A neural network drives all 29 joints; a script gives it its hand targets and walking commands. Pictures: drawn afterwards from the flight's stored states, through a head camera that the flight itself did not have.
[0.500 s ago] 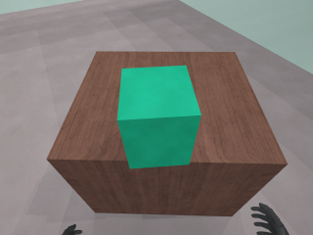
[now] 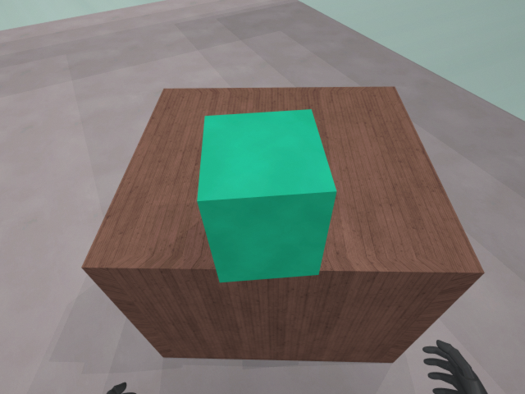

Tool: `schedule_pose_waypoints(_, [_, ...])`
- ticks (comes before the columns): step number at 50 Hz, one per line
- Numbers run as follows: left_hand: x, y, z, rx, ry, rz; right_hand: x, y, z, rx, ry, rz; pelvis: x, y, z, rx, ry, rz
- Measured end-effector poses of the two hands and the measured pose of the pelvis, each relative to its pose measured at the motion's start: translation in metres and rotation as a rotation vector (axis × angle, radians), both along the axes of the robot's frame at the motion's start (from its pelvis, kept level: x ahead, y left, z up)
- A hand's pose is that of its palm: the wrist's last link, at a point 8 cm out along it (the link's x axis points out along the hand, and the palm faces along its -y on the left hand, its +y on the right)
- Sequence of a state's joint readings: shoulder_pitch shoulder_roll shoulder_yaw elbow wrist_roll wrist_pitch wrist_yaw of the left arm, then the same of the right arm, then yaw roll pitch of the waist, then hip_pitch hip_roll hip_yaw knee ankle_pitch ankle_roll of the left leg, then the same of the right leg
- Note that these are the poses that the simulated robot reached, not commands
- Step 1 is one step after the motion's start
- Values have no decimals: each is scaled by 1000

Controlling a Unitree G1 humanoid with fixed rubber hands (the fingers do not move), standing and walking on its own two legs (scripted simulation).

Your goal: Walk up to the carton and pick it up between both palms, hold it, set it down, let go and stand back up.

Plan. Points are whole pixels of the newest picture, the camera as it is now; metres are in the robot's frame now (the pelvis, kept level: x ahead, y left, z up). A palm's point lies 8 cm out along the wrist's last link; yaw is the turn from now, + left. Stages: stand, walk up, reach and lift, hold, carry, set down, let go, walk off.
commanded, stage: stand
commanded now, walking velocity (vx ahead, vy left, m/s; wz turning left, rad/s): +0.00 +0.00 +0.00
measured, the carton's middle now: (264, 198) +0.45 +0.06 +0.01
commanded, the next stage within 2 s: none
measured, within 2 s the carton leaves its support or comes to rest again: neither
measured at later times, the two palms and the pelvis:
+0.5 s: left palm out of the picture +0.05 +0.29 -0.11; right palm out of the picture +0.14 -0.26 -0.08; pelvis -0.01 +0.00 +0.00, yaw +0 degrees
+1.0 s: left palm out of the picture +0.04 +0.29 -0.11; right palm out of the picture +0.13 -0.26 -0.08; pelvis -0.02 +0.00 +0.00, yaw +0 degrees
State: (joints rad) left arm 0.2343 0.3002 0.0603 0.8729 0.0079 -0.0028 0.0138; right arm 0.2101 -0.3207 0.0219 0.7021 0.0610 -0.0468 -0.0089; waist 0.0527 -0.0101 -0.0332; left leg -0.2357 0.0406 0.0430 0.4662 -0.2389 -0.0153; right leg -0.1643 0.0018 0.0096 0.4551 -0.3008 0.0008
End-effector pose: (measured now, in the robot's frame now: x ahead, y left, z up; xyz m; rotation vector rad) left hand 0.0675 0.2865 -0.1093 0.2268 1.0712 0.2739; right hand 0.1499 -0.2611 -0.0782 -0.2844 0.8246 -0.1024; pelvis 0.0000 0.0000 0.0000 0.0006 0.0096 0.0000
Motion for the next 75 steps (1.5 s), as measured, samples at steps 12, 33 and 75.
schedule_pose_waypoints(12, [-5,1,0,1,0,2,-3,0,1,1,-6,0,-4,0,0,0,-6,0])
schedule_pose_waypoints(33, [-17,2,-2,-4,11,7,-11,1,2,-1,-12,-1,-12,2,0,-2,-17,0])
schedule_pose_waypoints(75, [-40,6,-5,-14,29,16,-33,1,0,-7,-1,-12,-28,5,0,-6,-38,0])
